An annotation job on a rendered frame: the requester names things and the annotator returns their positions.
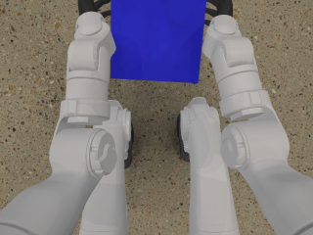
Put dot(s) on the left robot hand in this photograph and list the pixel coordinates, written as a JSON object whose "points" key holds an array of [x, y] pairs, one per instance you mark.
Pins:
{"points": [[85, 6]]}

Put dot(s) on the left robot upper arm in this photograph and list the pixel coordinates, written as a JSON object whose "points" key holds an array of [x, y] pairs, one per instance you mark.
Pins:
{"points": [[79, 158]]}

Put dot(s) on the robot left forearm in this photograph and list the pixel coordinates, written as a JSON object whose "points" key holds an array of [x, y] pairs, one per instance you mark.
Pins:
{"points": [[88, 75]]}

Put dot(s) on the robot right forearm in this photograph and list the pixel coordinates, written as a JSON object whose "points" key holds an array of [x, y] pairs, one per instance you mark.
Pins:
{"points": [[236, 72]]}

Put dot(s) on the right robot hand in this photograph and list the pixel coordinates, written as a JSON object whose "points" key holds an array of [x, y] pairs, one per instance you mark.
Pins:
{"points": [[224, 7]]}

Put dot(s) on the right robot upper arm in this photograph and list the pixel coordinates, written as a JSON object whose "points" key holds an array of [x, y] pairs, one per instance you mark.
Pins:
{"points": [[259, 150]]}

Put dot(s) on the carton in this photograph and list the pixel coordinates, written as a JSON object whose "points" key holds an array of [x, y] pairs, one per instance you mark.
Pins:
{"points": [[157, 40]]}

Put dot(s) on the right robot foot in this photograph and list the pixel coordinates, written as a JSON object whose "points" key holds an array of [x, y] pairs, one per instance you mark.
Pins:
{"points": [[185, 156]]}

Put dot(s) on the robot foot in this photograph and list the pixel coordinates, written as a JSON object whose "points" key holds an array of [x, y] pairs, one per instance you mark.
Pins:
{"points": [[185, 156], [128, 161]]}

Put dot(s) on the left robot foot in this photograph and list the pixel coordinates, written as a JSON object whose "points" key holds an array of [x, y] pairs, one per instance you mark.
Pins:
{"points": [[128, 161]]}

